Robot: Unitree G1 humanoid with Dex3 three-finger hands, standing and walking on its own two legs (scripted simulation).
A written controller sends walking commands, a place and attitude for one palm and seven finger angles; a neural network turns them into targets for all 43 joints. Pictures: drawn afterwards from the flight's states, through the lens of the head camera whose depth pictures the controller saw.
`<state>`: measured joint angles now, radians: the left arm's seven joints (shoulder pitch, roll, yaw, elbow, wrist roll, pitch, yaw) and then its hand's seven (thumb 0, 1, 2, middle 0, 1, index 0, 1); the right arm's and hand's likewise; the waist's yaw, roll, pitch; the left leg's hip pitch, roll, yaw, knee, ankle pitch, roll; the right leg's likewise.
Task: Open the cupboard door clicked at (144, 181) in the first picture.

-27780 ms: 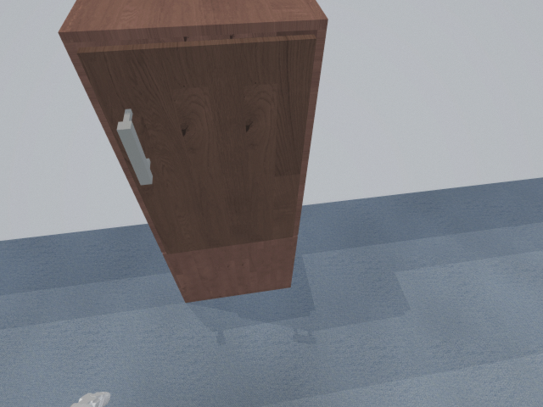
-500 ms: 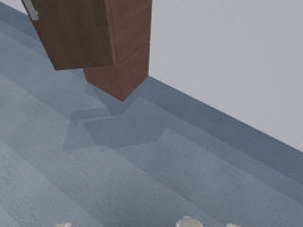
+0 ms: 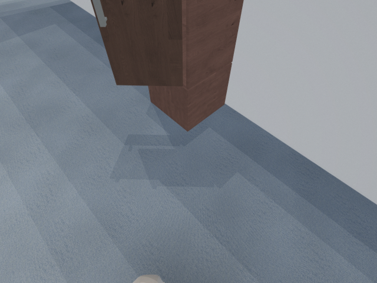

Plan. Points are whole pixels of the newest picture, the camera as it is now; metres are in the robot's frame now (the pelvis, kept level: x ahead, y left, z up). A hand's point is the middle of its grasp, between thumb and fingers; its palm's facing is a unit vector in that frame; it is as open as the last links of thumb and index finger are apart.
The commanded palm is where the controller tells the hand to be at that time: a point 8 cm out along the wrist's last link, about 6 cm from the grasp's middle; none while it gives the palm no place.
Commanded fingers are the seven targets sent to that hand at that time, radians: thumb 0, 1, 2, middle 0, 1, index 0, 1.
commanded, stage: take the last steps up to it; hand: left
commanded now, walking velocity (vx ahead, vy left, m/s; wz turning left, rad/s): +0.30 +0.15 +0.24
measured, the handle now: (99, 6) +1.06 +0.45 +0.06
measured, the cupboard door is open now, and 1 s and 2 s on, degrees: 45 45 45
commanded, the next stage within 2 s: come to a stop and stand still in 1.30 s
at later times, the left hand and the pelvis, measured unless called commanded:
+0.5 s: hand (101, 256) +0.19 +0.24 -0.16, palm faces +0.07 -0.98 -0.19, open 7.4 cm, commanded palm none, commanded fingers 0.00 0.90 0.90 -0.20 -0.30 -0.20 -0.30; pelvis +0.11 +0.05 +0.00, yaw +3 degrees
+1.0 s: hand (102, 244) +0.21 +0.25 -0.17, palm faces +0.23 -0.95 -0.19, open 7.3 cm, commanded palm none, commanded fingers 0.00 0.90 0.90 -0.20 -0.30 -0.20 -0.30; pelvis +0.29 +0.08 +0.00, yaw +7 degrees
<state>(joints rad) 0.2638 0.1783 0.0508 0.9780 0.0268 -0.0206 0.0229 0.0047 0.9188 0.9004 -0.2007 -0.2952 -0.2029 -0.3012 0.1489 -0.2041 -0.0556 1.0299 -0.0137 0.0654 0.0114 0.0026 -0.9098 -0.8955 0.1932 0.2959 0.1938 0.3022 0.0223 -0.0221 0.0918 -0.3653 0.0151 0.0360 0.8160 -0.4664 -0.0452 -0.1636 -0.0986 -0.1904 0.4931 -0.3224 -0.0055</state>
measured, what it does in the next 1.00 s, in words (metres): walks ahead: left foot, then right foot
